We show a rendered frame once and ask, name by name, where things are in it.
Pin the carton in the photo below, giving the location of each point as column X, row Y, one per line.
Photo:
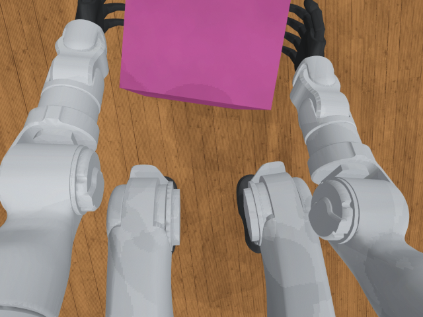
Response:
column 223, row 53

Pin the right robot thigh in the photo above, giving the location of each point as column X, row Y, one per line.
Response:
column 294, row 267

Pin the robot right upper arm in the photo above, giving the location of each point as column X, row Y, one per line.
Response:
column 365, row 221

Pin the left robot forearm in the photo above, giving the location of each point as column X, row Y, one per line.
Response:
column 71, row 98

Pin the robot thigh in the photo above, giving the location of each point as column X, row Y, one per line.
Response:
column 294, row 267
column 138, row 282

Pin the right robot forearm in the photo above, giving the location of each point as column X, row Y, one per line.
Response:
column 329, row 131

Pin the left robot thigh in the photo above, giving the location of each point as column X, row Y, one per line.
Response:
column 138, row 282

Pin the robot left upper arm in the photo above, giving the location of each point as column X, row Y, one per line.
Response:
column 45, row 189

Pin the robot right hand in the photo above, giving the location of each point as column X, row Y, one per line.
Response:
column 312, row 41

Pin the robot left hand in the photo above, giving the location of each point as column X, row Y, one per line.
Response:
column 95, row 11

